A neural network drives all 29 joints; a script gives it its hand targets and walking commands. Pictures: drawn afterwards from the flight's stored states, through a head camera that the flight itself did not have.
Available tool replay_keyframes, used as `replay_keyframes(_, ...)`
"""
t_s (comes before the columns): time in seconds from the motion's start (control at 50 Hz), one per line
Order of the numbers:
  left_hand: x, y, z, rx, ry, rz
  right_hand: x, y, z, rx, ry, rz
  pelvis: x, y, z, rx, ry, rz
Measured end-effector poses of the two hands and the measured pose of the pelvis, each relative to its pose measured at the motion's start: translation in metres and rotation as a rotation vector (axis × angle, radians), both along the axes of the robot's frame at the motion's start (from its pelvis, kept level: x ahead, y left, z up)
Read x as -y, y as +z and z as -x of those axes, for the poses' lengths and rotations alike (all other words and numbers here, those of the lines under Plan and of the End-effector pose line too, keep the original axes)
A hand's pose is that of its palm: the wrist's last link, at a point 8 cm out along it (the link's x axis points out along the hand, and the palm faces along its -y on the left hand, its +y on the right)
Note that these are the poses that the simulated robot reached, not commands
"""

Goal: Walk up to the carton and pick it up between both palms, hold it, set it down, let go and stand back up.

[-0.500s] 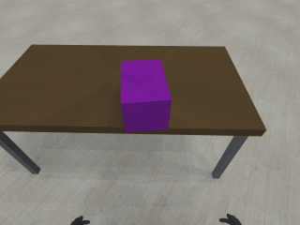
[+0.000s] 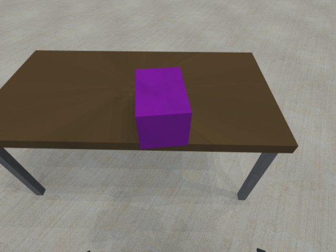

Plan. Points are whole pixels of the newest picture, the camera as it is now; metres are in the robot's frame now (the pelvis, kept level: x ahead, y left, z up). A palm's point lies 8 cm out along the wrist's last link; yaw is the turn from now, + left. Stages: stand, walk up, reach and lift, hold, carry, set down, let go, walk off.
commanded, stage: stand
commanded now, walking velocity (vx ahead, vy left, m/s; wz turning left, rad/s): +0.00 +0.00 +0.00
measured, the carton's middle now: (161, 106) +0.66 +0.03 -0.08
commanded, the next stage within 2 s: walk up in 0.26 s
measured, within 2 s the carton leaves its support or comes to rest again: neither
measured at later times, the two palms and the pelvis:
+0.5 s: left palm out of the picture +0.05 +0.24 -0.12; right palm out of the picture +0.05 -0.24 -0.12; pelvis +0.01 +0.00 +0.01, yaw +1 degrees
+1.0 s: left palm out of the picture +0.14 +0.30 -0.14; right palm out of the picture +0.05 -0.17 -0.09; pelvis +0.12 +0.06 +0.02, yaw +3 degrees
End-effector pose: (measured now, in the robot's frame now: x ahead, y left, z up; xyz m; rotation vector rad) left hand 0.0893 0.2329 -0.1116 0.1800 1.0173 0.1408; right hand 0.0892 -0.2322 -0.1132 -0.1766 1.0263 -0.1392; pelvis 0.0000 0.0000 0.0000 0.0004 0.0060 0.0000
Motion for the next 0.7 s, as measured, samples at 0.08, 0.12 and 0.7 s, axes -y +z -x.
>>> replay_keyframes(0.08, -0.001, -0.001, 0.004, -0.015, 0.006, -0.001, 0.001, -0.001, 0.004, -0.015, -0.006, 0.001, 0.000, 0.001, 0.000, 0.001, 0.000, 0.000)
replay_keyframes(0.12, -0.001, -0.002, 0.006, -0.023, 0.009, -0.001, 0.001, -0.002, 0.006, -0.023, -0.009, 0.001, 0.000, 0.001, 0.000, 0.001, 0.000, 0.000)
replay_keyframes(0.7, -0.065, -0.016, 0.090, -0.315, 0.172, -0.020, -0.018, 0.008, -0.026, -0.086, 0.021, 0.047, -0.039, 0.008, -0.041, -0.009, 0.034, -0.001)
